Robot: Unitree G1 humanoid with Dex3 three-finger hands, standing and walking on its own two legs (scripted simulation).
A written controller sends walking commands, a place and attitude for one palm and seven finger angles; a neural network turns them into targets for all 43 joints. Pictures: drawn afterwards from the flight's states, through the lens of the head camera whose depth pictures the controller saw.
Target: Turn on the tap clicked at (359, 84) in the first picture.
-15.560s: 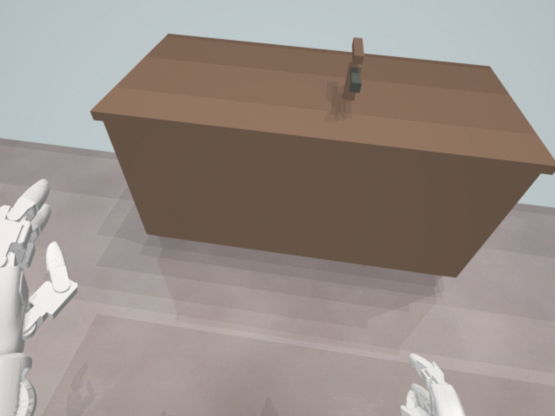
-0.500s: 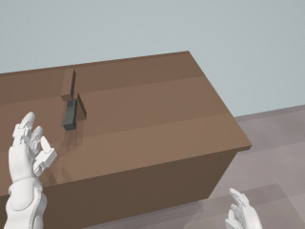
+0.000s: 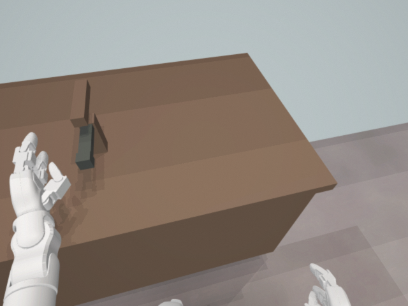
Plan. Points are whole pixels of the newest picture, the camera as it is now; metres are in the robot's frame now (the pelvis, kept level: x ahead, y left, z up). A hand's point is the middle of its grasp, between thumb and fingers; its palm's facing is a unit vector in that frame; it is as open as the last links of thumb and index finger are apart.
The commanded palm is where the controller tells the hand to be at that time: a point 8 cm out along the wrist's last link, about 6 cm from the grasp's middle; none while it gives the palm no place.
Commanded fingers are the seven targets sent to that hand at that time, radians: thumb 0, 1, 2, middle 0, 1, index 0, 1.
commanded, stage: reach beside the lever's end, fingers flat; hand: left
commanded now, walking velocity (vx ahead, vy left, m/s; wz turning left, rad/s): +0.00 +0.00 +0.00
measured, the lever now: (85, 160) +0.38 +0.28 +0.06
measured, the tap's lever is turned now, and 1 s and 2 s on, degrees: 0 0 18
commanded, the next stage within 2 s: push the lever round in 0.74 s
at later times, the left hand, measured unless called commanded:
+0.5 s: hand (72, 166) +0.36 +0.31 +0.06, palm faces +0.49 -0.86 -0.10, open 7.8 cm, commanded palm +0.31 +0.34 +0.05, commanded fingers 0.00 0.90 0.90 -0.15 -0.15 -0.15 -0.15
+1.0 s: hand (77, 169) +0.36 +0.30 +0.05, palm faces +0.50 -0.86 -0.08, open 7.8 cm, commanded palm +0.31 +0.33 +0.05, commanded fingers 0.00 0.90 0.90 -0.15 -0.15 -0.15 -0.15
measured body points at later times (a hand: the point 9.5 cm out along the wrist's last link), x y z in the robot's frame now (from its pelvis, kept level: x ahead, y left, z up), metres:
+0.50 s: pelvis +0.00 +0.01 -0.01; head +0.06 +0.02 +0.44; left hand +0.33 +0.35 +0.06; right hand +0.12 -0.25 -0.12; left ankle +0.04 +0.11 -0.71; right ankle +0.00 -0.11 -0.71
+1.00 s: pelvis +0.00 +0.01 -0.01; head +0.06 +0.02 +0.43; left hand +0.32 +0.34 +0.06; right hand +0.15 -0.24 -0.11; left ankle +0.04 +0.11 -0.71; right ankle +0.00 -0.11 -0.71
